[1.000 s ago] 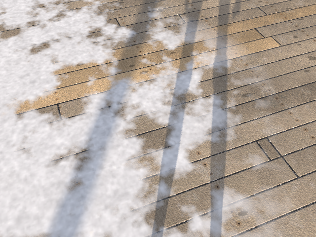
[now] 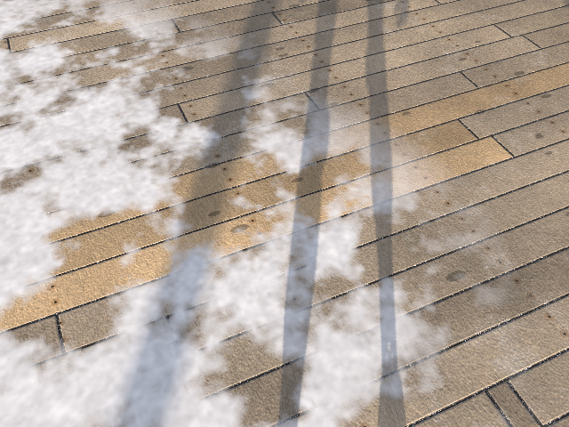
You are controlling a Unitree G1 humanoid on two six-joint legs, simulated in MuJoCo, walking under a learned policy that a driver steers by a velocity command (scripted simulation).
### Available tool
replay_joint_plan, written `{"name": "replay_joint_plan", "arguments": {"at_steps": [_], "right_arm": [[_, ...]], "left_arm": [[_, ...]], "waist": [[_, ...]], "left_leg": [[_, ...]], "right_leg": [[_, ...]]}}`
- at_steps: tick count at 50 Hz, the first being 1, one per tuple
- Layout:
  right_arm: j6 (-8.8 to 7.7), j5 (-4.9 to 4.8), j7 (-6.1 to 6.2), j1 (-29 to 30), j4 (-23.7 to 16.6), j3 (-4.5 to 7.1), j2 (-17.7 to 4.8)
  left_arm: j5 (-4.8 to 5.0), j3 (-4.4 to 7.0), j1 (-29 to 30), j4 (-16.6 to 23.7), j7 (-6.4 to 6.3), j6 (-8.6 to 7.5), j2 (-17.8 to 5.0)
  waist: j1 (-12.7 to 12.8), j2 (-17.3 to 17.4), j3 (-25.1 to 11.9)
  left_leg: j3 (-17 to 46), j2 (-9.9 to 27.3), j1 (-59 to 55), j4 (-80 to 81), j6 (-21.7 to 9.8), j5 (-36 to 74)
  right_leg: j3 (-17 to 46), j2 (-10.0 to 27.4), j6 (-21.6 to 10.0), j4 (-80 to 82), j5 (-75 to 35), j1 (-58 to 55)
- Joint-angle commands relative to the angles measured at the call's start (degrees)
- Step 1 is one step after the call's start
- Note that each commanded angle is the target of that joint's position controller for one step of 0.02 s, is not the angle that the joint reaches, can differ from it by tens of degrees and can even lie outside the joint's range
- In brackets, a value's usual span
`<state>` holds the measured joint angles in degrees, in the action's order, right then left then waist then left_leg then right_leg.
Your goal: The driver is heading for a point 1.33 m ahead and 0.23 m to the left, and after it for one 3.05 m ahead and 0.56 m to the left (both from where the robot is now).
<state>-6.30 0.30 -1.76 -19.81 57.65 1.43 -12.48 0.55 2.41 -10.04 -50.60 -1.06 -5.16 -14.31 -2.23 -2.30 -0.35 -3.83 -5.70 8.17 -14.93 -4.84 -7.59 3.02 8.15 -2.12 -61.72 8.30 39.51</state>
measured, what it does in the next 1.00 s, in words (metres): walks ahead: right foot, then left foot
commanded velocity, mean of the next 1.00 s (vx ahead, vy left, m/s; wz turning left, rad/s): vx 0.50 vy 0.00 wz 0.00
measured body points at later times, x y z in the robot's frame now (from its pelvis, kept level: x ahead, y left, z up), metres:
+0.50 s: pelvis +0.28 -0.09 +0.00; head +0.30 -0.10 +0.45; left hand +0.33 +0.18 -0.13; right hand +0.37 -0.35 -0.14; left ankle +0.28 +0.08 -0.66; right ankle +0.30 -0.16 -0.75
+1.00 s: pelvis +0.55 -0.01 -0.01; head +0.58 +0.00 +0.44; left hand +0.59 +0.25 -0.15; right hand +0.67 -0.28 -0.13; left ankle +0.61 +0.07 -0.75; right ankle +0.46 -0.16 -0.65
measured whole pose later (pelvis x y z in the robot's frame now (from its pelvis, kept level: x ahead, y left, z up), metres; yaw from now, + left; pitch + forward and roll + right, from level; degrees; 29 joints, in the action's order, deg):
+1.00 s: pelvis +0.55 -0.01 -0.01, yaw +0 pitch +2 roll +0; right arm -5.7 -0.1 -1.9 -9.6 51.5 3.1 -13.8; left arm 1.4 2.8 -17.3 -55.4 -0.1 -5.7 -14.6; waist 0.1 -1.6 1.4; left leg -3.8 -1.9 19.7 -26.4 -3.8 -8.4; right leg 1.4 2.8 -2.8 -68.1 20.5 24.0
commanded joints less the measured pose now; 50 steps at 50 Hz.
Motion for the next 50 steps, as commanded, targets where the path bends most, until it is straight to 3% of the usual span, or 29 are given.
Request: {"name": "replay_joint_plan", "arguments": {"at_steps": [1, 5, 8, 10, 12, 13, 14, 15, 16, 17, 18, 19, 20, 21, 23, 26, 32, 37, 40, 41, 42, 43, 44, 45, 46, 47, 48, 49, 50], "right_arm": [[-0.58, -0.27, 1.24, 1.5, -3.4, 1.42, -8.2], [0.03, -1.07, 1.76, -2.9, -2.2, 1.6, -9.4], [0.77, -1.31, 1.82, -5.7, -1.0, 1.76, -9.5], [1.36, -1.34, 2.01, -6.3, -0.5, 2.01, -9.9], [1.9, -1.4, 2.15, -5.1, -0.7, 2.41, -10.8], [2.16, -1.32, 2.16, -3.6, -1.1, 2.45, -11.1], [2.41, -0.9, 2.12, -2.7, -1.5, 1.99, -10.0], [2.24, 0.1, 2.1, -2.5, -3.3, 0.91, -7.8], [0.73, -0.32, 1.37, -9.9, -3.5, -1.4, 0.4], [-0.75, -1.84, 1.16, -7.4, -2.6, -0.04, -6.0], [-1.56, -2.98, 1.04, -1.4, -4.6, 1.0, -9.7], [-1.62, -2.7, 1.43, 1.8, -5.3, 1.11, -9.7], [-1.21, -1.74, 1.79, 3.4, -5.6, 1.48, -9.0], [-0.38, -1.36, 1.87, 2.3, -5.5, 1.67, -8.0], [1.02, -1.26, 1.97, 0.5, -5.0, 1.55, -5.4], [1.79, -0.78, 2.2, 5.4, -7.0, 1.88, -5.5], [1.23, -0.85, 1.48, 18.0, -10.6, 1.59, -4.2], [0.61, -1.47, 0.08, 25.4, -13.5, 1.26, -4.4], [-0.01, -1.55, -0.8, 24.4, -14.1, 1.66, -5.7], [-0.16, -1.5, -0.8, 21.2, -13.4, 2.26, -6.9], [-0.2, -1.39, -0.58, 14.3, -11.3, 3.37, -8.7], [-0.14, -1.21, -0.12, 3.6, -8.1, 4.84, -11.8], [0.11, 0.14, 0.42, -5.6, -6.6, 6.24, -17.6], [0.45, -0.48, 0.24, -6.7, -6.0, 5.51, -15.7], [0.36, -1.04, 0.19, -2.8, -6.4, 4.31, -12.0], [0.36, -1.0, 0.34, 2.3, -7.7, 3.64, -9.6], [0.24, -0.6, 0.1, 6.7, -8.3, 3.04, -8.0], [-0.06, -0.12, -0.09, 8.9, -8.5, 2.53, -6.3], [-0.15, 0.21, -0.3, 9.4, -8.2, 2.34, -5.7]], "left_arm": [[-0.42, 0.68, 0.0, 2.7, -0.05, -0.13, -2.5], [0.14, 0.24, 8.3, 4.8, 0.78, -0.62, -1.6], [0.64, -0.05, 12.9, 6.6, 1.86, -0.92, -1.7], [0.76, -0.03, 14.3, 7.7, 2.68, -1.37, -2.3], [0.76, 0.48, 11.7, 7.7, 3.17, -1.84, -3.8], [0.68, 1.27, 7.2, 6.6, 3.14, -2.01, -5.3], [0.65, 2.8, -2.6, 3.6, 2.84, -2.08, -7.9], [-0.03, 4.22, -14.5, 1.2, 2.29, -2.02, -13.0], [-0.55, 5.08, -18.5, -0.3, 2.63, -1.64, -17.2], [-0.31, 3.49, -17.7, 0.0, 2.67, -1.71, -10.9], [-0.11, 2.55, -11.9, 1.2, 2.48, -1.81, -8.2], [-0.22, 1.91, -6.6, 2.4, 2.51, -1.71, -6.7], [-0.47, 1.41, -3.6, 2.8, 2.8, -1.68, -5.0], [-0.93, 0.95, -2.7, 2.5, 3.02, -1.77, -3.7], [-0.84, 1.06, -4.3, 1.1, 3.22, -2.04, -3.9], [-0.83, 1.67, -7.0, -0.5, 2.38, -2.01, -6.2], [-0.16, 1.68, -12.0, -2.6, 1.04, -1.11, -7.2], [0.27, 2.0, -16.2, -5.3, 0.67, -0.04, -7.6], [0.44, 2.53, -15.1, -5.6, 0.28, 0.71, -8.6], [0.4, 2.7, -13.9, -5.4, 0.24, 0.92, -9.2], [0.3, 2.59, -12.6, -5.1, 0.24, 1.24, -9.0], [-0.16, 1.95, -11.9, -4.3, 0.27, 1.34, -7.6], [-0.8, 0.39, -16.9, -3.1, 0.72, 0.58, -2.7], [-0.03, -0.58, -18.9, -4.1, 1.2, -0.94, -0.1], [1.48, 0.95, -14.2, -3.1, 1.47, -2.1, -6.0], [2.21, 1.27, -9.1, -1.4, 1.4, -2.59, -7.5], [1.63, 1.47, -6.6, -1.0, 0.96, -2.4, -7.0], [0.78, 2.0, -6.7, -1.1, 0.52, -1.66, -6.6], [0.54, 1.96, -8.2, -1.4, 0.42, -0.76, -5.1]], "waist": [[1.9, 3.7, 3.5], [-1.2, 4.5, 4.1], [-2.7, 5.0, 5.3], [-2.4, 5.5, 5.6], [-0.2, 6.7, 4.1], [2.6, 7.2, 1.4], [7.0, 6.5, -4.4], [11.0, 0.5, -13.8], [7.3, -15.8, -21.0], [8.8, -10.5, -20.4], [7.8, -7.2, -11.6], [5.9, -1.9, -7.7], [4.3, 0.2, -4.2], [2.3, -0.9, -3.3], [0.9, -1.5, -2.0], [1.2, -0.3, 0.8], [4.7, -0.8, 3.3], [6.6, -1.1, 5.9], [4.7, -2.0, 4.6], [2.7, -3.0, 2.4], [-1.1, -3.1, -1.6], [-5.4, -1.6, -8.4], [-5.1, 9.5, -18.0], [-4.2, 18.1, -23.9], [-4.4, 13.5, -16.5], [-3.0, 9.9, -9.7], [-0.9, 5.3, -4.9], [1.2, 5.4, -2.9], [2.6, 6.5, -2.2]], "left_leg": [[12.1, 16.7, 3.6, 10.0, -9.3, 5.2], [9.2, 15.9, -0.7, 9.2, -7.2, 5.6], [9.5, 17.8, -6.2, 6.9, -7.1, 5.2], [10.1, 19.6, -9.8, 4.5, -6.5, 6.4], [10.3, 20.5, -11.4, 0.8, -5.5, 12.8], [9.0, 19.4, -11.0, -4.4, -4.5, 22.4], [6.5, 16.2, -8.1, -15.4, -3.0, 29.6], [3.2, 12.4, 3.9, -34.3, -0.8, 18.0], [3.3, 1.6, 27.7, -53.9, 2.9, -18.8], [11.4, 4.1, 34.4, -61.7, 1.8, -23.8], [10.5, 7.3, 37.8, -62.5, 0.7, -18.8], [8.9, 10.4, 35.2, -60.1, 0.7, -13.2], [8.3, 12.1, 32.7, -56.4, 1.1, -9.9], [8.5, 13.6, 29.2, -53.8, 1.2, -7.7], [7.6, 13.8, 26.7, -50.9, 1.8, -6.1], [7.2, 14.3, 31.8, -43.9, 3.1, -0.2], [4.8, 12.1, 31.8, -24.4, 3.6, 13.9], [4.5, 10.8, 33.6, -17.1, 2.3, 11.0], [3.4, 9.4, 28.9, -14.6, 0.3, 5.0], [2.0, 7.6, 23.1, -14.2, -0.5, 3.5], [0.2, 5.5, 13.3, -13.3, -1.8, 3.7], [2.6, 7.5, -2.7, -14.7, -4.0, 5.4], [24.4, 22.5, -26.4, -14.4, -11.5, 2.3], [45.9, 29.4, -33.6, -4.3, -16.6, -4.4], [40.9, 27.2, -27.6, -2.7, -13.4, -8.1], [32.1, 25.2, -18.7, -1.6, -11.1, -5.9], [25.6, 22.8, -9.3, 0.6, -9.7, -1.4], [21.3, 20.5, -3.3, 2.5, -8.5, 1.5], [18.9, 19.3, 0.5, 4.3, -8.2, 2.4]], "right_leg": [[0.3, 1.4, 1.2, 9.4, -9.1, 2.1], [-2.3, -1.4, 1.6, 23.0, -15.0, -0.5], [-2.6, -2.4, 1.2, 28.0, -12.5, 0.1], [-2.5, -3.0, 0.0, 30.5, -8.6, -0.2], [-3.5, -4.4, -1.7, 32.6, -4.3, -5.5], [-5.1, -6.3, -2.9, 33.7, -3.3, -12.5], [-5.9, -7.7, -4.6, 34.1, -3.8, -25.2], [5.8, 2.6, -8.8, 33.1, -4.9, -43.8], [33.4, 15.1, -18.1, 39.9, 4.5, -63.5], [38.7, 14.6, -17.1, 44.3, 9.6, -62.6], [29.2, 12.7, -13.9, 44.8, 6.0, -54.7], [21.7, 10.4, -12.4, 46.2, -0.4, -46.0], [16.6, 8.0, -11.5, 48.1, -4.9, -39.0], [12.9, 6.2, -10.7, 50.0, -6.7, -34.9], [9.0, 4.7, -11.2, 52.4, -10.9, -31.4], [5.7, 4.5, -11.6, 54.3, -14.7, -31.2], [0.9, 2.6, -9.1, 55.8, -11.8, -33.8], [1.2, 5.7, -8.8, 53.0, -11.7, -42.4], [1.2, 7.2, -7.6, 48.6, -19.2, -45.7], [0.7, 6.8, -7.0, 45.1, -27.9, -45.5], [-1.2, 4.7, -5.9, 37.3, -36.7, -43.9], [-3.3, 1.5, -4.0, 24.5, -34.7, -36.5], [-6.0, -5.7, -0.4, 1.5, -12.2, -15.1], [0.4, -12.1, 0.8, -11.9, 23.5, -2.4], [4.4, -8.2, -0.6, -17.0, 22.4, 3.4], [2.5, -5.0, -1.4, -15.9, 17.4, 4.4], [1.1, -2.3, -1.3, -12.0, 12.4, 1.9], [1.3, -0.5, -1.3, -8.1, 9.4, -1.6], [1.4, 0.3, -1.1, -6.3, 7.8, -4.8]]}}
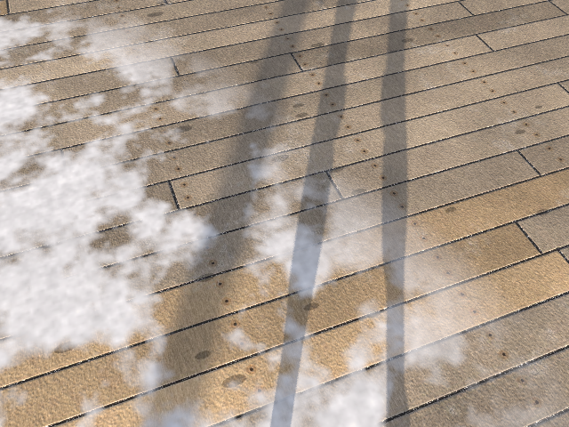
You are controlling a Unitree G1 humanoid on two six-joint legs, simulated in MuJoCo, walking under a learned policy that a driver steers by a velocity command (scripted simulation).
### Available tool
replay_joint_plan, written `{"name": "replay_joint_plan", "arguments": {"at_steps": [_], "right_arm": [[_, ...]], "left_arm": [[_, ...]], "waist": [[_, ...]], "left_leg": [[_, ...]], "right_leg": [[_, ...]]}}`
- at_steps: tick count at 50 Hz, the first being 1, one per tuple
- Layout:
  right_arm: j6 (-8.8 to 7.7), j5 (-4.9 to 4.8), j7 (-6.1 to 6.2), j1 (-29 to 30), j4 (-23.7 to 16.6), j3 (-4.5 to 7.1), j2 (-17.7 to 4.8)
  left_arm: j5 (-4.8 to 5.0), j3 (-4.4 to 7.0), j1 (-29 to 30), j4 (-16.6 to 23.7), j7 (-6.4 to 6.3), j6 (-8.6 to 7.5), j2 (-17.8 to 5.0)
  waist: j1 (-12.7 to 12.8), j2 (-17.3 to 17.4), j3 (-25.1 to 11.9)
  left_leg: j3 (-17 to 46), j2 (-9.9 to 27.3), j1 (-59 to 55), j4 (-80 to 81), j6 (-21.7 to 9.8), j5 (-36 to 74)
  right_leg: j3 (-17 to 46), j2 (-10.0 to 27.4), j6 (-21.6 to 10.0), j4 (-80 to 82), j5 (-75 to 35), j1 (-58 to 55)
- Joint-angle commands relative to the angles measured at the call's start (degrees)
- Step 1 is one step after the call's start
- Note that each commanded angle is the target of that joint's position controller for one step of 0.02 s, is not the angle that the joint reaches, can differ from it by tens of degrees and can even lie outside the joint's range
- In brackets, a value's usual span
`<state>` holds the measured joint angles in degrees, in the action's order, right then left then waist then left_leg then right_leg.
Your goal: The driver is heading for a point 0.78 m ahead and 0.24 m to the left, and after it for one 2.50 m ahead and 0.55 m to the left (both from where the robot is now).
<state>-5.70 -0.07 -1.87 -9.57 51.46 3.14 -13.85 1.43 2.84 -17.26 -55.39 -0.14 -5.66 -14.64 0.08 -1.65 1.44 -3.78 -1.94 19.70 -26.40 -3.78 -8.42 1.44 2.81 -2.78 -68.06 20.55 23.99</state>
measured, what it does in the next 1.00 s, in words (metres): walks ahead, turning left: right foot, then left foot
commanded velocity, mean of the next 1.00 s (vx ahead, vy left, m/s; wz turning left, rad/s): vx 0.50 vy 0.00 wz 0.36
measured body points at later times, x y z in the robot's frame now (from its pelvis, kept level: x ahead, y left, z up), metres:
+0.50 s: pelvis +0.27 -0.05 -0.01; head +0.31 -0.06 +0.44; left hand +0.42 +0.22 -0.11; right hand +0.29 -0.32 -0.15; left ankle +0.11 +0.07 -0.66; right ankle +0.36 -0.15 -0.74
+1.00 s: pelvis +0.50 +0.06 -0.02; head +0.53 +0.09 +0.43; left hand +0.42 +0.34 -0.16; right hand +0.78 -0.11 -0.11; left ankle +0.56 +0.16 -0.74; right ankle +0.39 -0.15 -0.67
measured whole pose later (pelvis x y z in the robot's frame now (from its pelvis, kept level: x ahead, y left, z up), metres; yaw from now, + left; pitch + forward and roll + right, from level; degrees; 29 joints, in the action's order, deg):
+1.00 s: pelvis +0.50 +0.06 -0.02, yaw +25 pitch +1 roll -2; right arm -2.0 -1.4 -2.3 -4.9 42.6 5.3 -15.6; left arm 0.7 4.7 -15.0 -53.5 -0.8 -3.9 -16.1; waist 1.6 0.4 3.5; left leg -3.4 -0.6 29.0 -39.1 -6.3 -10.9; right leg -7.1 6.5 2.8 -54.9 28.3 8.4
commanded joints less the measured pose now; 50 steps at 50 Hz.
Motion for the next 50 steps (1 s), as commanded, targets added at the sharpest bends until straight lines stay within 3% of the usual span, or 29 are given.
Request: {"name": "replay_joint_plan", "arguments": {"at_steps": [1, 4, 7, 11, 15, 18, 19, 20, 21, 22, 23, 24, 25, 26, 27, 29, 31, 37, 40, 43, 45, 46, 47, 48, 49, 50], "right_arm": [[-0.89, 0.51, -0.23, -1.5, -1.4, 0.73, -4.5], [-1.13, 0.44, 0.64, -4.5, 0.2, 1.32, -7.1], [-0.58, 0.17, 1.64, -7.4, 1.3, 1.31, -7.6], [-0.05, -0.63, 2.11, -12.0, 2.9, 1.25, -8.0], [0.97, -1.17, 2.53, -15.2, 4.2, 1.61, -8.6], [1.65, -1.34, 3.0, -14.1, 4.1, 2.3, -9.6], [1.86, -1.36, 3.0, -12.8, 3.7, 2.39, -9.8], [1.92, -1.05, 2.87, -12.0, 3.0, 1.89, -8.3], [1.88, -0.11, 2.76, -11.2, 0.9, 0.85, -5.5], [0.75, -1.1, 2.55, -18.5, -0.3, -1.01, 1.7], [0.12, -2.36, 2.51, -16.9, 0.7, 0.45, -4.8], [0.03, -2.99, 2.58, -12.0, -0.6, 1.45, -8.1], [0.32, -2.7, 2.84, -9.7, -0.9, 1.59, -7.5], [0.77, -2.0, 2.98, -8.4, -1.2, 1.94, -6.7], [1.57, -1.95, 2.84, -9.2, -1.3, 2.2, -5.5], [2.95, -2.09, 2.57, -9.4, -2.0, 2.1, -3.1], [3.83, -1.74, 2.59, -7.4, -3.5, 2.3, -2.9], [3.61, -1.14, 0.77, 2.3, -7.2, 1.85, -2.6], [3.66, -1.11, -0.28, 8.0, -9.7, 1.43, -2.5], [3.9, -1.23, -1.12, 10.4, -11.9, 1.6, -3.6], [4.09, -1.19, -1.3, 7.2, -12.2, 2.6, -5.5], [4.12, -1.38, -1.22, 0.8, -10.8, 3.76, -7.3], [4.23, -1.57, -0.56, -9.3, -7.8, 5.91, -11.0], [4.63, -1.7, 0.74, -16.2, -6.4, 7.78, -17.5], [3.68, -1.44, 0.46, -12.7, -8.6, 7.5, -21.0], [2.81, -0.87, -0.2, -14.1, -8.9, 5.87, -15.8]], "left_arm": [[-0.43, 1.42, -2.1, 3.1, -0.6, 0.45, -3.3], [-0.89, 1.72, 1.6, 4.6, -0.92, 1.34, -3.3], [-1.23, 1.78, 7.8, 6.5, -0.67, 1.14, -3.0], [-0.98, 1.24, 16.6, 9.1, 0.04, 0.54, -1.9], [-0.41, 0.85, 22.6, 11.3, 1.31, -0.52, -2.4], [-0.25, 1.54, 19.9, 11.3, 1.81, -1.49, -4.9], [-0.33, 2.22, 15.6, 10.3, 1.66, -1.75, -6.2], [-0.63, 3.57, 7.0, 7.8, 1.22, -1.96, -8.9], [-1.63, 4.7, -3.7, 6.3, 0.63, -2.05, -13.3], [-1.93, 5.48, -6.8, 5.3, 0.78, -1.43, -17.1], [-1.81, 3.86, -5.7, 6.1, 0.74, -1.32, -10.7], [-1.54, 2.83, -1.3, 7.0, 0.5, -1.33, -7.3], [-1.59, 2.27, 2.6, 7.4, 0.53, -1.25, -5.9], [-1.72, 1.92, 5.3, 7.3, 0.66, -1.18, -4.5], [-2.18, 1.64, 6.7, 7.0, 0.67, -1.25, -3.7], [-2.17, 1.99, 6.9, 6.2, 0.55, -1.48, -4.0], [-2.24, 2.56, 6.4, 5.5, 0.13, -1.72, -5.5], [-2.02, 3.45, 4.3, 4.5, -1.04, -0.93, -8.3], [-1.29, 3.91, 1.7, 3.8, -1.25, -0.15, -9.6], [-0.36, 4.45, 0.6, 3.2, -1.12, 0.94, -10.9], [0.16, 4.91, 1.9, 3.7, -1.21, 1.65, -12.6], [0.47, 4.98, 3.1, 3.9, -1.23, 2.18, -13.1], [0.3, 4.52, 3.0, 4.3, -1.28, 2.43, -12.2], [-2.12, 3.02, 2.1, 6.0, -1.2, 1.98, -7.9], [-2.06, 1.28, -0.2, 9.5, -0.68, -0.28, -2.6], [0.57, 2.16, 6.5, 10.5, 0.04, -2.45, -7.8]], "waist": [[0.9, 6.1, -3.5], [1.0, 4.8, -0.9], [-0.5, 4.4, 0.2], [-3.3, 4.4, 2.0], [-4.8, 5.0, 3.4], [-1.9, 6.9, 1.8], [0.7, 7.4, -0.4], [4.5, 6.5, -6.1], [8.2, 0.5, -15.8], [4.6, -16.9, -23.4], [5.8, -12.3, -22.2], [5.6, -8.4, -14.0], [3.9, -4.1, -9.6], [2.5, -3.2, -6.0], [0.8, -4.5, -4.2], [-0.4, -4.4, -2.4], [-0.8, -2.8, -0.9], [1.4, -1.4, 1.7], [3.3, -0.9, 3.5], [3.2, -1.7, 4.1], [0.3, -3.5, 0.9], [-3.6, -3.3, -2.7], [-8.3, -1.3, -8.0], [-8.9, 10.1, -12.1], [-2.9, 18.5, -19.4], [-6.8, 9.8, -19.0]], "left_leg": [[17.2, 14.9, -9.1, 17.1, -9.7, 4.5], [13.5, 14.7, -8.3, 19.6, -10.6, 9.0], [10.7, 13.8, -11.0, 20.1, -9.3, 11.1], [9.5, 12.4, -12.6, 19.8, -7.9, 9.2], [12.1, 14.3, -17.6, 15.8, -8.0, 8.1], [14.9, 15.9, -19.2, 11.0, -6.6, 11.2], [14.6, 14.9, -18.5, 6.8, -5.7, 16.8], [12.5, 11.4, -15.2, -2.7, -4.1, 21.0], [9.0, 6.7, -4.2, -20.6, -1.8, 8.9], [5.8, -1.6, 17.5, -39.5, 1.6, -22.8], [12.3, 1.7, 22.8, -47.7, 1.3, -24.9], [11.5, 4.2, 25.6, -49.0, 0.7, -20.0], [10.2, 6.9, 23.4, -47.7, 0.8, -14.9], [10.0, 8.4, 21.4, -44.9, 0.9, -11.8], [10.1, 9.8, 18.4, -43.1, 0.8, -9.6], [9.3, 10.5, 16.7, -41.1, 1.0, -7.9], [9.7, 10.8, 19.1, -38.3, 1.5, -4.4], [6.4, 9.8, 19.9, -21.2, 2.0, 9.4], [3.7, 9.2, 20.3, -15.5, 1.3, 8.7], [1.3, 7.8, 19.5, -12.3, -0.5, 2.4], [-2.2, 4.1, 12.0, -11.6, -2.7, -3.3], [-4.2, 1.1, 3.4, -9.4, -4.3, -3.2], [-4.1, -1.9, -11.8, -6.4, -6.4, -0.4], [14.8, 9.6, -27.5, -4.7, -10.5, 1.4], [49.3, 20.9, -40.3, 7.3, -21.6, -11.9], [49.4, 21.5, -40.0, 11.9, -19.3, -12.1]], "right_leg": [[2.6, 5.9, -0.2, 1.5, -5.2, 9.3], [2.0, 6.5, 1.3, 8.0, -11.1, 13.5], [1.5, 6.2, 2.2, 17.9, -20.1, 17.1], [-0.3, 3.4, 2.6, 30.5, -26.8, 14.7], [0.0, 1.5, 2.8, 37.6, -23.8, 13.8], [0.3, 0.2, 1.6, 41.0, -18.8, 6.4], [-0.8, -1.0, 0.7, 42.3, -17.5, -0.1], [-0.8, -0.8, -1.1, 42.1, -17.6, -12.7], [9.6, 9.7, -4.8, 40.1, -17.4, -30.5], [34.3, 23.0, -13.2, 45.9, -9.3, -48.7], [38.1, 21.8, -12.5, 49.4, -2.2, -46.1], [28.4, 20.0, -9.5, 50.2, -3.2, -38.5], [21.4, 17.7, -8.0, 51.9, -7.2, -30.3], [16.2, 15.7, -7.3, 54.1, -10.2, -23.6], [11.8, 14.1, -6.6, 56.2, -11.7, -19.2], [6.7, 13.5, -7.3, 59.0, -15.0, -15.4], [2.9, 13.8, -7.9, 60.5, -18.6, -14.9], [-7.7, 12.7, -6.4, 61.6, -21.8, -17.8], [-10.4, 13.9, -5.8, 60.6, -21.6, -22.0], [-12.2, 15.5, -4.6, 56.7, -27.1, -27.2], [-14.0, 15.4, -3.4, 48.6, -45.7, -28.5], [-15.7, 14.1, -2.3, 39.3, -53.8, -27.4], [-17.0, 11.4, -0.2, 25.7, -52.4, -21.2], [-17.0, 7.7, 3.0, 5.5, -21.9, -3.9], [-5.3, -4.4, 5.4, -10.8, 14.1, 16.5], [3.2, -2.2, 3.9, -14.1, 11.6, 22.8]]}}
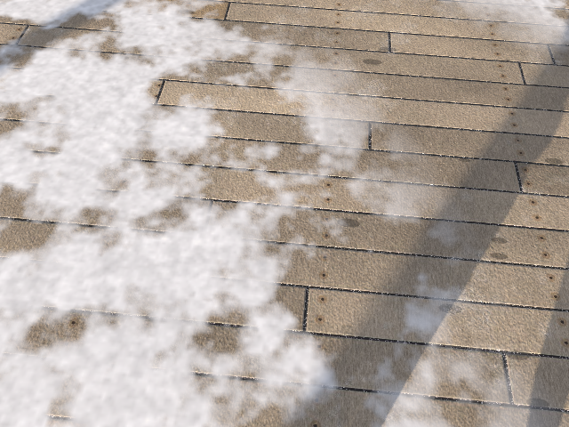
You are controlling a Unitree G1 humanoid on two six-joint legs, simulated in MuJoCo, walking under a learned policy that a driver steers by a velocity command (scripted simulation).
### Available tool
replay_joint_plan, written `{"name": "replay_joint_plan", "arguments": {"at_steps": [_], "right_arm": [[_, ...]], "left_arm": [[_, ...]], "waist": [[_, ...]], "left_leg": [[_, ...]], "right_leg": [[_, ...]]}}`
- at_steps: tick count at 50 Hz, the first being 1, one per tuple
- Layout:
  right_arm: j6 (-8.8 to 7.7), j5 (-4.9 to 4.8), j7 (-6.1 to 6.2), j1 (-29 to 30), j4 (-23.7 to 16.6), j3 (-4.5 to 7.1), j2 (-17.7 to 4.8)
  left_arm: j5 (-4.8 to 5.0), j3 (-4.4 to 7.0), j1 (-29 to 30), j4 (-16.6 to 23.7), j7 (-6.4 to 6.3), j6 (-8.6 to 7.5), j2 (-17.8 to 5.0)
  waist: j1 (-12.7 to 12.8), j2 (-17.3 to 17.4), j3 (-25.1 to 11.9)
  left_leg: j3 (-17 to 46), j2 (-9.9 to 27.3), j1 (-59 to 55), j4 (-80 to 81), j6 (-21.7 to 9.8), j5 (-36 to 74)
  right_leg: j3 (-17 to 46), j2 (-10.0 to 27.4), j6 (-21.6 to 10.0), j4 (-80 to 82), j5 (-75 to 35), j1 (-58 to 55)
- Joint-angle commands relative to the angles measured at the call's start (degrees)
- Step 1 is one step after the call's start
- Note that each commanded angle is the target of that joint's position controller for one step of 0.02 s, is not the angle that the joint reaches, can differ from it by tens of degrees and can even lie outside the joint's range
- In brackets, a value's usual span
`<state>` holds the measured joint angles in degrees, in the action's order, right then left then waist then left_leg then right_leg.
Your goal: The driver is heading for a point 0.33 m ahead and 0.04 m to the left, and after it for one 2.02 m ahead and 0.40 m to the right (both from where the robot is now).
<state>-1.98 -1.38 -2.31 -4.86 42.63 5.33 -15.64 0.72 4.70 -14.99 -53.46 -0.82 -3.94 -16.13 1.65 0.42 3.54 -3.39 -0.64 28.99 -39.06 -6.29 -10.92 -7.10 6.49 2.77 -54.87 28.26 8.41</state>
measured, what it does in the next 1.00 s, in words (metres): walks ahead: right foot, then left foot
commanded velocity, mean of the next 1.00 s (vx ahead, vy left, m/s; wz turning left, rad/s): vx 0.50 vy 0.00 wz -0.11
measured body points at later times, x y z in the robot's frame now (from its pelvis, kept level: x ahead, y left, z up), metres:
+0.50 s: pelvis +0.30 -0.01 +0.00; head +0.33 -0.01 +0.45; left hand +0.49 +0.25 -0.09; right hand +0.34 -0.30 -0.12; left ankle +0.10 +0.07 -0.71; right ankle +0.44 -0.09 -0.72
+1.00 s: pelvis +0.59 +0.01 +0.01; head +0.62 +0.00 +0.46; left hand +0.67 +0.29 -0.11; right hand +0.79 -0.27 -0.05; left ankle +0.72 +0.10 -0.72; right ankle +0.44 -0.09 -0.71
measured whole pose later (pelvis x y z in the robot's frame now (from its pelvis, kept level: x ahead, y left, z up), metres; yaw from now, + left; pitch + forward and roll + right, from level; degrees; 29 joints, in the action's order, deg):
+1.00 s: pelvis +0.59 +0.01 +0.01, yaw -12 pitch +3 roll +1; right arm -7.6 0.5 -0.6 -1.6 37.7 2.5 -14.8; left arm 1.3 4.3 -22.6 -44.9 -0.8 -1.7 -17.2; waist 4.6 -1.0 -0.2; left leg 2.8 -2.1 26.1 -27.0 -0.5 -4.0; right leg 13.7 -5.8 -3.4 -35.5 26.3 7.2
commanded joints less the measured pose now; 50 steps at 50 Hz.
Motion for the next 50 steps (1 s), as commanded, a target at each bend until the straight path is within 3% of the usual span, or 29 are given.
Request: {"name": "replay_joint_plan", "arguments": {"at_steps": [1, 2, 3, 4, 8, 12, 14, 19, 21, 22, 23, 24, 25, 26, 27, 28, 29, 30, 31, 33, 35, 38, 41, 44, 46, 48, 49, 50], "right_arm": [[-1.62, 0.6, 0.24, -17.1, 0.3, 2.85, -11.0], [-1.97, 0.33, 0.27, -12.9, -0.6, 2.15, -8.8], [-2.04, 0.52, 0.47, -8.8, -1.5, 1.49, -6.7], [-2.02, 0.97, 0.76, -7.0, -2.5, 1.02, -5.7], [-2.58, 0.54, 2.27, -10.0, -2.0, 1.63, -8.5], [-2.48, 0.65, 3.13, -13.0, -0.4, 0.94, -6.9], [-2.74, 0.78, 3.06, -14.9, 0.8, 0.81, -7.1], [-2.37, 1.19, 3.16, -18.5, 3.7, 0.88, -8.1], [-1.87, 1.2, 3.47, -17.9, 4.0, 0.98, -8.7], [-1.7, 1.32, 3.61, -16.7, 3.7, 1.05, -9.3], [-1.48, 1.46, 3.75, -15.8, 3.4, 1.17, -10.0], [-1.11, 1.49, 3.86, -14.4, 3.0, 0.98, -10.1], [-1.19, 1.88, 4.09, -13.6, 2.0, 0.49, -9.6], [-2.41, 2.46, 3.47, -19.5, 0.4, -1.08, -4.3], [-4.02, 2.07, 2.67, -18.7, 0.8, -1.65, -4.5], [-5.34, 0.19, 1.89, -13.6, -1.0, -0.98, -7.9], [-6.07, -0.22, 1.77, -9.2, -2.1, -1.15, -8.1], [-6.28, 0.8, 1.99, -7.2, -2.6, -0.97, -7.8], [-5.91, 1.85, 2.34, -7.5, -2.8, -0.5, -8.0], [-4.83, 2.38, 2.73, -9.3, -3.2, -0.53, -6.6], [-4.01, 2.5, 3.19, -7.7, -4.0, -0.83, -5.5], [-4.01, 2.5, 3.24, -1.0, -6.1, -1.46, -3.8], [-4.6, 1.72, 2.51, 4.6, -7.5, -1.83, -3.1], [-5.26, 1.07, 1.75, 7.5, -8.8, -1.37, -4.7], [-5.91, 0.85, 1.39, 6.6, -8.8, -0.78, -6.2], [-6.47, 1.07, 1.76, -1.0, -7.1, 0.39, -8.2], [-6.67, 2.14, 2.28, -9.2, -6.2, 1.26, -10.9], [-5.87, 3.02, 2.61, -16.7, -4.7, 2.64, -15.9]], "left_arm": [[2.39, 0.33, 6.6, 9.4, 1.03, -5.05, -6.6], [1.16, 0.35, 6.4, 8.3, 0.58, -5.23, -6.3], [-0.3, 0.99, 5.9, 7.6, 0.15, -4.78, -7.1], [-0.55, 1.28, 4.9, 7.4, 0.26, -3.88, -7.3], [-1.61, 0.91, 8.9, 9.6, 0.02, -1.96, -4.8], [-1.03, -0.22, 14.4, 10.6, 1.07, -2.26, -2.6], [-0.43, -0.72, 17.6, 11.3, 1.78, -2.5, -2.2], [0.26, -1.13, 22.2, 13.8, 3.54, -3.05, -3.6], [0.4, -1.23, 21.0, 14.1, 4.47, -3.21, -3.8], [0.41, -0.92, 18.6, 13.7, 4.66, -3.14, -4.6], [0.31, -0.27, 14.8, 12.8, 4.57, -2.93, -6.0], [0.12, 0.83, 7.2, 10.8, 4.31, -2.72, -7.8], [-0.25, 1.77, -1.8, 9.1, 3.87, -2.39, -10.3], [-0.71, 3.08, -7.7, 8.9, 3.61, -2.18, -15.6], [0.59, 2.07, -8.7, 7.8, 3.69, -1.77, -11.8], [0.82, 1.38, -5.2, 8.7, 3.29, -1.44, -9.4], [0.32, 1.02, -1.8, 10.1, 2.99, -1.17, -8.2], [-0.07, 0.59, 0.9, 10.8, 2.93, -1.05, -7.1], [-0.53, 0.08, 2.3, 11.6, 2.75, -1.16, -6.1], [-0.44, 0.2, 2.9, 12.3, 2.38, -1.06, -6.7], [-0.2, 0.65, 1.7, 12.4, 1.74, -1.14, -8.1], [0.51, 1.22, -0.9, 12.1, 0.81, -0.66, -9.4], [0.92, 1.27, -4.5, 11.3, 0.27, 0.27, -9.2], [1.12, 1.22, -6.9, 11.0, -0.04, 1.14, -8.7], [0.84, 1.43, -6.6, 11.4, -0.29, 1.55, -9.0], [0.59, 1.07, -4.6, 12.4, -0.21, 1.7, -7.7], [-0.03, 0.0, -3.4, 13.7, 0.11, 1.36, -4.8], [0.93, -1.2, -10.6, 15.0, 0.11, 0.72, -1.1]], "waist": [[-7.5, 6.4, -14.6], [-4.9, 1.2, -10.5], [-2.6, 1.0, -8.7], [-1.0, 1.7, -7.8], [-1.1, 1.0, -5.5], [-3.9, 4.2, -3.9], [-5.8, 4.8, -2.3], [-7.6, 3.5, 0.7], [-6.5, 3.9, 0.0], [-5.0, 4.6, -1.9], [-3.0, 5.5, -5.1], [1.3, 4.6, -9.5], [5.2, 2.0, -15.2], [3.0, -11.4, -22.7], [3.7, -14.1, -25.1], [4.2, -9.9, -16.8], [3.4, -4.0, -11.2], [1.4, 0.2, -6.7], [-0.5, 0.3, -5.5], [-2.5, -2.5, -5.3], [-2.5, -3.2, -4.8], [-0.2, -3.6, -4.0], [2.3, -4.8, -4.2], [2.9, -5.4, -4.1], [1.7, -6.7, -4.3], [-2.9, -7.5, -7.5], [-6.9, -4.5, -14.6], [-6.0, 10.3, -23.8]], "left_leg": [[40.0, 18.4, -44.5, 23.4, -14.3, -5.5], [32.5, 15.6, -35.5, 22.9, -12.0, 0.4], [27.2, 13.3, -28.0, 23.3, -10.4, 5.4], [24.8, 11.9, -23.4, 24.7, -9.9, 8.0], [20.1, 9.7, -18.3, 27.2, -10.2, 15.6], [14.0, 6.9, -18.8, 27.7, -6.7, 13.5], [13.5, 7.8, -19.1, 28.5, -5.9, 10.2], [13.7, 13.5, -32.9, 25.5, -5.4, 16.5], [11.9, 14.4, -36.0, 22.7, -4.3, 25.3], [10.4, 13.9, -36.1, 20.0, -3.5, 34.9], [8.9, 13.2, -36.1, 15.6, -2.8, 46.3], [6.2, 11.0, -34.4, 6.4, -1.4, 53.9], [4.8, 9.2, -24.8, -7.1, 0.5, 45.7], [2.8, -0.5, -2.0, -30.8, 5.6, 13.9], [9.2, -4.5, 9.9, -38.8, 6.2, -19.2], [11.8, -0.5, 16.0, -40.8, 5.2, -16.6], [10.7, 2.0, 15.6, -37.5, 4.6, -12.2], [9.7, 3.8, 13.6, -32.0, 4.7, -9.6], [9.5, 5.3, 10.0, -27.9, 5.2, -7.8], [8.8, 6.0, 6.6, -22.8, 6.6, -7.3], [7.4, 5.7, 6.4, -17.0, 8.4, -3.8], [6.7, 3.8, 4.0, -3.7, 9.7, 8.6], [6.2, 0.9, -0.5, 5.6, 9.9, 16.4], [7.9, -0.1, -0.8, 10.7, 9.2, 13.7], [8.5, -0.3, -2.8, 12.9, 7.9, 9.1], [7.7, 0.6, -14.5, 16.3, 4.9, 8.5], [13.7, 8.2, -28.7, 13.8, 1.2, 7.6], [35.2, 21.5, -50.6, 14.6, -8.0, 0.3]], "right_leg": [[10.9, -3.4, -3.4, -25.0, -1.0, 41.5], [11.2, -0.6, -3.9, -19.9, -5.8, 37.9], [11.5, 1.2, -3.7, -14.6, -8.7, 32.9], [11.7, 2.1, -3.4, -12.3, -10.5, 29.3], [10.2, 0.1, -0.3, -0.7, -18.4, 28.7], [8.8, -1.8, -0.3, 16.3, -34.1, 26.8], [7.8, -2.3, -1.3, 20.4, -39.0, 25.3], [7.6, -2.6, -5.2, 24.4, -32.2, 33.8], [6.6, -3.6, -7.0, 25.2, -27.3, 32.5], [5.3, -5.3, -8.0, 25.2, -25.0, 28.0], [3.6, -7.7, -9.0, 24.5, -23.2, 21.6], [2.2, -10.0, -10.6, 26.1, -25.0, 11.3], [9.7, -5.1, -13.5, 25.1, -28.1, -4.2], [36.8, 8.9, -23.8, 27.2, -23.4, -25.6], [52.9, 12.5, -26.3, 36.2, -15.6, -32.1], [46.9, 11.1, -23.2, 37.5, -9.8, -26.9], [40.1, 8.9, -21.1, 38.6, -11.7, -18.1], [35.4, 6.8, -20.0, 39.9, -16.9, -9.5], [32.2, 5.0, -19.4, 41.2, -22.1, -4.2], [29.4, 3.3, -19.9, 42.7, -27.7, 1.0], [25.9, 2.0, -19.9, 43.4, -32.0, 4.3], [21.9, -1.3, -17.0, 42.8, -31.9, 7.1], [22.5, -2.2, -15.1, 41.0, -28.6, 7.1], [27.5, -0.4, -14.5, 36.9, -25.5, 1.7], [31.2, 0.9, -13.8, 33.5, -25.5, -1.4], [30.8, -1.4, -11.6, 26.7, -29.5, 0.0], [27.1, -4.2, -9.6, 14.0, -26.8, 5.9], [18.3, -12.4, -5.3, -5.1, -8.4, 25.1]]}}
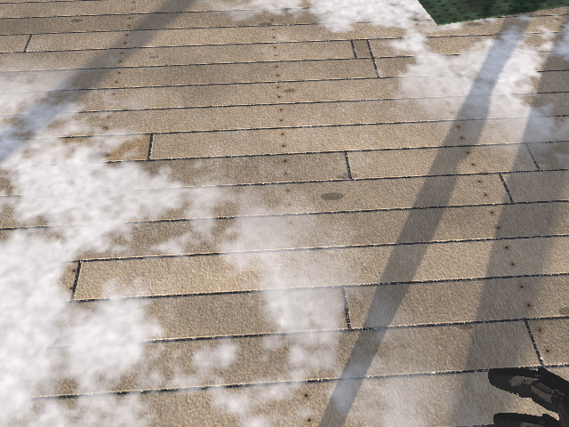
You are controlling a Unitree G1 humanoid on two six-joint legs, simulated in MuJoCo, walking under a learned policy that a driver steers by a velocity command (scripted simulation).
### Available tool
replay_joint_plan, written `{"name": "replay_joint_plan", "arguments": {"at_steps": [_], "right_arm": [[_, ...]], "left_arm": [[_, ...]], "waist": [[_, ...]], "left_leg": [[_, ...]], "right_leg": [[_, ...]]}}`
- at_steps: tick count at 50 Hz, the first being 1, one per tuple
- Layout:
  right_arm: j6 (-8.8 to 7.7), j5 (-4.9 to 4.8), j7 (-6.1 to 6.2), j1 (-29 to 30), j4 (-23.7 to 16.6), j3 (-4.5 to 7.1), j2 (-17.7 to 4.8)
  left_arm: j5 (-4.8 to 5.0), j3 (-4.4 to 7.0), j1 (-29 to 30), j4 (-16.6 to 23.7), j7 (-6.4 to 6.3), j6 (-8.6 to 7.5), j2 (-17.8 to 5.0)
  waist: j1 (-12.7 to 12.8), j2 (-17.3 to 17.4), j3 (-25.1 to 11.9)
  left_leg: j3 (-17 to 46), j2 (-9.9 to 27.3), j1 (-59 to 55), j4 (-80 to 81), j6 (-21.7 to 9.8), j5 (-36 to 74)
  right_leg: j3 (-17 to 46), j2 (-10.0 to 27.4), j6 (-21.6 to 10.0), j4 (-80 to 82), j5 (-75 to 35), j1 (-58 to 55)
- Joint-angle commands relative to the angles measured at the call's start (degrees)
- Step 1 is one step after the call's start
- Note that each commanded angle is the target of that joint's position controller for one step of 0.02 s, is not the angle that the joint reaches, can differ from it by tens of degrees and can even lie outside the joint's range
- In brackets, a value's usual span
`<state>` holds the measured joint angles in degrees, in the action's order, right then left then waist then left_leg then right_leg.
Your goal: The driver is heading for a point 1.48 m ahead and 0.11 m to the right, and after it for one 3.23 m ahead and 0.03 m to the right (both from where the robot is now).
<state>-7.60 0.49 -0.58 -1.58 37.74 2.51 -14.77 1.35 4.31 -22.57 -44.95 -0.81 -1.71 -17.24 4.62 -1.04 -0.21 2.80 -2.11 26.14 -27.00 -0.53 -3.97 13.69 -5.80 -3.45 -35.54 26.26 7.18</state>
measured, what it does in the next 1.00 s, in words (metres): walks ahead: right foot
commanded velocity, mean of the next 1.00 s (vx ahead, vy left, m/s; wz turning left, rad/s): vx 0.50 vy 0.00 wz -0.25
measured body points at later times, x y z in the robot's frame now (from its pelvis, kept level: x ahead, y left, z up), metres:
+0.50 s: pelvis +0.26 -0.06 -0.01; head +0.30 -0.07 +0.44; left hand +0.55 +0.10 -0.07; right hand +0.18 -0.34 -0.13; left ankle +0.11 +0.12 -0.71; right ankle +0.34 -0.18 -0.73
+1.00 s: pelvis +0.53 -0.11 +0.00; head +0.56 -0.11 +0.45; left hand +0.64 +0.17 -0.12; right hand +0.67 -0.39 -0.09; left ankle +0.70 -0.04 -0.72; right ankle +0.34 -0.19 -0.72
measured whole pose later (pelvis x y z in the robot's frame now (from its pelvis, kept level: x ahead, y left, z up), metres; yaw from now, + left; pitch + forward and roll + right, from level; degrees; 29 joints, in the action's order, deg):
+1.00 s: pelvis +0.53 -0.11 +0.00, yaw -12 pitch +3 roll -2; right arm -3.8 -0.9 -3.4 -5.7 42.2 1.8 -15.4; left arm 0.5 4.2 -19.3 -46.2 -0.2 -3.1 -17.3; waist 3.2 1.6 0.2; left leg -1.1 2.0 32.4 -32.3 -3.8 -2.7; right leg -6.1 -1.2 0.2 -16.2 23.8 -5.3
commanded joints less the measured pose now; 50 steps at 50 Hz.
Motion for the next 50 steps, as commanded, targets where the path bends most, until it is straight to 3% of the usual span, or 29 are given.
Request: {"name": "replay_joint_plan", "arguments": {"at_steps": [1, 2, 3, 4, 5, 7, 10, 15, 18, 20, 22, 23, 24, 25, 26, 27, 28, 29, 30, 31, 33, 36, 41, 45, 48, 49, 50], "right_arm": [[0.39, -0.37, 0.51, -21.1, 1.0, 4.88, -13.6], [0.77, -0.61, 0.65, -18.2, 0.2, 3.69, -9.4], [1.28, -0.24, 0.75, -15.5, -0.2, 3.1, -7.9], [1.55, -0.08, 0.65, -13.1, 0.2, 2.63, -6.7], [1.51, 0.2, 0.66, -11.7, 0.5, 2.2, -5.8], [1.17, 0.02, 0.46, -10.7, 1.2, 2.34, -5.9], [0.67, -0.05, 0.47, -11.1, 2.8, 3.18, -8.2], [1.45, -0.38, 0.86, -12.2, 4.8, 3.59, -10.4], [2.14, -1.26, 0.7, -15.7, 6.7, 3.82, -11.7], [2.76, -1.98, 0.45, -17.1, 7.9, 4.08, -12.7], [3.36, -2.53, 0.59, -16.9, 8.5, 4.43, -14.4], [3.73, -2.64, 0.78, -16.3, 8.8, 4.29, -14.6], [3.69, -2.16, 1.07, -17.1, 8.9, 3.5, -13.0], [3.07, -0.11, 0.99, -18.5, 6.8, 1.76, -8.4], [1.67, -0.47, 0.34, -22.3, 6.3, 0.29, -5.3], [0.77, -2.55, -0.29, -17.3, 6.1, 1.87, -11.0], [0.37, -3.52, -0.48, -12.7, 4.5, 1.68, -10.7], [0.35, -2.53, -0.02, -11.3, 4.5, 1.48, -9.7], [0.81, -1.42, 0.28, -11.3, 4.9, 1.85, -9.9], [1.54, -1.3, 0.14, -13.1, 5.4, 1.86, -9.5], [2.75, -1.09, 0.14, -15.0, 6.2, 1.56, -7.5], [3.39, -0.39, 0.44, -10.2, 4.8, 1.14, -6.2], [2.87, -1.51, -1.0, -2.8, 3.6, 0.17, -4.5], [2.91, -1.94, -2.15, 1.7, 0.9, 0.23, -5.2], [2.92, -1.48, -3.03, 0.7, -0.2, 0.67, -6.2], [3.05, -1.29, -3.04, -2.0, 0.1, 1.28, -7.2], [3.2, -1.18, -2.87, -8.3, 1.4, 2.45, -9.0]], "left_arm": [[0.7, -0.72, -3.9, 6.7, 0.09, -1.77, -3.4], [0.83, 0.52, 0.3, 6.6, 0.18, -1.51, -7.8], [0.33, 0.72, 4.2, 7.3, 0.19, -1.11, -8.0], [-0.22, 0.84, 6.4, 8.2, 0.39, -0.97, -7.2], [-0.2, 1.06, 6.7, 8.5, 0.66, -0.68, -6.5], [0.36, 0.67, 6.0, 8.9, 1.13, 0.02, -4.0], [-0.17, 0.27, 8.7, 10.6, 1.26, 0.41, -2.8], [-0.14, -0.45, 16.0, 12.1, 2.74, -0.43, -1.6], [-0.01, -0.86, 21.1, 14.1, 3.61, -0.68, -0.9], [-0.02, -0.72, 22.4, 15.3, 3.95, -0.78, -1.4], [-0.57, 0.28, 19.6, 15.3, 3.92, -0.78, -3.5], [-0.77, 1.49, 12.9, 13.6, 3.71, -0.72, -5.4], [-0.7, 3.17, 4.1, 11.0, 2.98, -0.47, -8.6], [-1.0, 4.58, -3.9, 9.8, 1.76, 0.03, -14.4], [-0.53, 4.09, -2.4, 10.4, 1.98, -0.39, -16.0], [-0.79, 2.66, -1.7, 10.4, 2.48, -0.85, -11.0], [-0.92, 2.02, 0.6, 9.9, 2.53, -1.25, -9.2], [-0.85, 1.5, 4.1, 9.5, 2.59, -1.56, -7.7], [-1.19, 0.86, 6.9, 9.7, 2.65, -1.89, -5.7], [-1.59, 0.57, 8.5, 10.0, 2.64, -2.14, -4.9], [-1.42, 0.75, 9.1, 9.4, 2.51, -2.98, -5.2], [-1.34, 1.08, 7.9, 7.6, 1.86, -3.54, -6.4], [-1.5, 1.31, 5.3, 4.8, 1.18, -3.52, -7.6], [-1.01, 1.84, 2.7, 1.9, 1.01, -3.02, -8.4], [-0.64, 2.29, 3.8, 1.3, 0.39, -2.03, -9.3], [-0.68, 2.47, 4.6, 1.5, 0.06, -1.65, -10.0], [-0.73, 2.44, 5.7, 1.8, -0.35, -1.04, -10.2]], "waist": [[-8.9, 18.0, -20.0], [-9.9, 10.7, -11.5], [-9.4, 6.3, -6.1], [-8.2, 5.1, -1.8], [-6.7, 6.5, -0.1], [-5.4, 8.0, 1.0], [-5.2, 6.0, 1.4], [-7.7, 4.5, 2.2], [-9.5, 4.1, 3.7], [-9.0, 4.5, 4.4], [-6.0, 6.1, 2.1], [-1.7, 6.0, -1.9], [2.4, 5.0, -6.9], [3.8, -4.9, -14.6], [-0.1, -14.0, -23.5], [2.6, -6.5, -20.8], [1.9, -5.9, -12.2], [-0.6, -1.8, -7.3], [-2.5, -2.4, -4.9], [-4.3, -3.2, -4.0], [-5.9, -2.8, -3.4], [-5.3, -1.6, -0.2], [-1.9, -2.0, 2.6], [-0.2, -1.7, 4.7], [-1.7, -2.7, 3.4], [-3.3, -3.7, 0.9], [-7.0, -3.5, -3.1]], "left_leg": [[42.2, 27.6, -48.6, 6.9, -15.7, -18.0], [35.1, 25.1, -41.3, 8.4, -13.1, -21.8], [27.0, 22.3, -34.1, 9.3, -11.0, -17.6], [21.4, 19.8, -27.4, 11.2, -10.3, -12.2], [16.9, 18.1, -23.0, 12.9, -9.6, -8.6], [10.9, 16.5, -18.4, 15.9, -9.8, -4.5], [5.1, 17.3, -18.4, 18.0, -11.3, 2.9], [-5.3, 15.5, -21.1, 17.6, -8.9, 8.2], [-7.0, 16.8, -23.9, 17.2, -8.3, 8.3], [-7.3, 18.4, -27.2, 15.6, -8.0, 12.4], [-8.8, 18.7, -29.5, 8.9, -7.0, 29.9], [-11.0, 17.4, -28.5, 0.5, -5.7, 37.8], [-12.9, 15.2, -21.3, -11.0, -3.8, 35.8], [-14.2, 10.7, -2.7, -31.8, -0.7, 10.3], [-5.0, 1.5, 11.3, -48.5, 1.3, -29.3], [1.9, 4.7, 16.5, -51.9, 0.7, -27.6], [0.5, 6.8, 18.8, -50.4, -0.1, -24.0], [0.1, 9.2, 17.3, -45.5, -0.3, -19.4], [0.2, 10.5, 14.1, -41.9, -0.1, -16.9], [0.6, 11.2, 10.7, -40.5, 0.1, -14.9], [0.2, 11.2, 8.7, -37.4, 1.1, -12.5], [0.1, 11.3, 12.1, -28.9, 2.8, -4.3], [-1.7, 8.8, 10.2, -12.5, 1.6, 10.8], [-0.9, 7.3, 13.2, -7.3, -0.8, 8.1], [-3.2, 5.1, 11.2, -5.8, -3.4, 0.3], [-5.2, 3.1, 6.5, -6.0, -4.4, -2.3], [-7.4, 0.4, -2.4, -4.7, -5.8, -2.2]], "right_leg": [[-3.7, 2.7, 1.8, -34.4, 8.0, 36.2], [-3.2, 5.6, 2.2, -38.4, 3.5, 39.4], [-5.5, 7.6, 2.7, -38.7, -0.9, 38.8], [-6.1, 9.1, 3.0, -36.1, -4.0, 37.8], [-6.4, 10.7, 3.0, -34.1, -6.0, 35.8], [-7.9, 11.9, 3.4, -32.1, -7.8, 33.2], [-8.1, 12.8, 4.5, -26.7, -13.0, 35.1], [-11.4, 11.9, 3.8, -10.9, -27.2, 32.5], [-13.5, 10.6, 2.3, -4.2, -26.4, 30.4], [-14.4, 9.3, 0.6, -1.2, -21.6, 29.5], [-17.0, 6.1, -1.8, 1.4, -16.1, 22.7], [-18.5, 3.8, -3.3, 4.7, -18.2, 12.7], [-17.3, 3.2, -4.9, 5.3, -22.0, -2.4], [2.2, 16.6, -10.1, 4.2, -23.9, -22.5], [30.3, 28.3, -19.2, 13.9, -18.4, -31.2], [25.8, 26.9, -16.8, 15.7, -15.6, -28.4], [16.1, 24.2, -14.5, 15.9, -18.5, -20.6], [9.9, 21.5, -12.5, 16.9, -22.7, -12.2], [5.9, 19.7, -11.7, 18.4, -27.3, -6.0], [3.9, 18.7, -11.7, 20.4, -28.7, -1.8], [1.4, 18.5, -12.7, 23.8, -30.2, 2.0], [-3.0, 17.7, -12.4, 26.6, -31.6, 3.2], [-11.3, 16.5, -8.6, 28.4, -27.5, 1.1], [-13.4, 19.9, -7.3, 26.7, -27.7, -7.3], [-15.5, 21.2, -5.2, 20.9, -41.0, -12.5], [-16.7, 20.7, -4.2, 16.3, -51.7, -13.2], [-19.1, 18.9, -2.6, 7.1, -60.5, -12.0]]}}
